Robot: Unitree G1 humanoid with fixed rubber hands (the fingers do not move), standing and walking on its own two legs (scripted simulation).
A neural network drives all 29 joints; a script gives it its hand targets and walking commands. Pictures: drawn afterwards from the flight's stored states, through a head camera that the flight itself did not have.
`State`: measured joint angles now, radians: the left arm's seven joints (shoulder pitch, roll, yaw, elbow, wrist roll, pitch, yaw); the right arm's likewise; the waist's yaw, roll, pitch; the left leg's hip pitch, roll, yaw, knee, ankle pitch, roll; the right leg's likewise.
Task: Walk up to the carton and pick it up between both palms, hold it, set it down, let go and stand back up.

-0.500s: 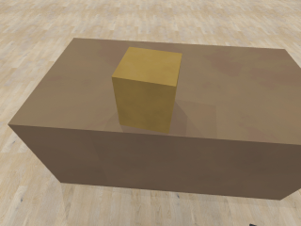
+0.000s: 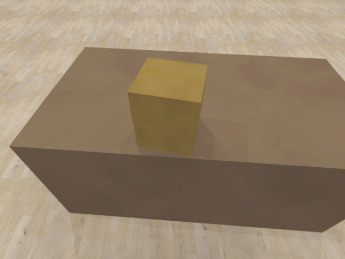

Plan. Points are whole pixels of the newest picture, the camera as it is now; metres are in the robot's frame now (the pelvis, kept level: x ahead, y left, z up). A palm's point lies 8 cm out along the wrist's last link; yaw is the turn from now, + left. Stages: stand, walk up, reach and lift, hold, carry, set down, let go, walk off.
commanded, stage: walk up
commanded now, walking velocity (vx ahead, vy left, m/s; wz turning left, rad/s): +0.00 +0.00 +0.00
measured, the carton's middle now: (170, 107) +0.61 +0.03 -0.02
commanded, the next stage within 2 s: none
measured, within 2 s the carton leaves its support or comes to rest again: neither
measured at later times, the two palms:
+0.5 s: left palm out of the picture +0.05 +0.37 -0.13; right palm out of the picture +0.11 -0.26 -0.11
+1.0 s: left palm (61, 195) +0.32 +0.34 -0.11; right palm (274, 256) +0.18 -0.24 -0.12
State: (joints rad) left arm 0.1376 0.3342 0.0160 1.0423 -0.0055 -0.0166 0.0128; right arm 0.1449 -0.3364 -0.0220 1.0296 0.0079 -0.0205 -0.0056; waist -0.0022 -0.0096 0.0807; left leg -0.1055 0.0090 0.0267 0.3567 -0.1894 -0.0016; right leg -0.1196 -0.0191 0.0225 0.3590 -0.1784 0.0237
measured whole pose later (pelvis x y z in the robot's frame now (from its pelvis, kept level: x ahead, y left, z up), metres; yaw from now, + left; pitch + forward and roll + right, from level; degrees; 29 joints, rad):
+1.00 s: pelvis +0.14 +0.07 -0.03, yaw -5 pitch -4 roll +0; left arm 0.15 0.39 0.00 0.68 0.00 0.02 0.00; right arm 0.32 -0.38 -0.01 0.69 0.01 0.00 -0.01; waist -0.03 0.00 0.13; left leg -0.20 0.02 0.01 0.72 -0.47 0.00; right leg -0.38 -0.03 -0.01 0.69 -0.23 0.01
